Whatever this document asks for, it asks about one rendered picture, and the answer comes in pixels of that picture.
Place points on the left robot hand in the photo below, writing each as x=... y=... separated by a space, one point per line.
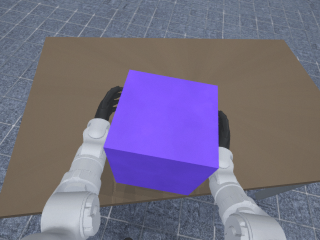
x=105 y=108

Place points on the right robot forearm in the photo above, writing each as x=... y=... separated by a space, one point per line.
x=227 y=192

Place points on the right robot hand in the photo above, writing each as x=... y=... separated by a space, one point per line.
x=223 y=131

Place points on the left robot forearm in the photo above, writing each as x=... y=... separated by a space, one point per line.
x=88 y=164

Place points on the carton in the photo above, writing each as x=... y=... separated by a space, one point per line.
x=164 y=134

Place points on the right robot upper arm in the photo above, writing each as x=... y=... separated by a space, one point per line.
x=248 y=226

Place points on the table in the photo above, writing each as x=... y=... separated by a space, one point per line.
x=271 y=103

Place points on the left robot upper arm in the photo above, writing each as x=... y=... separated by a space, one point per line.
x=71 y=215

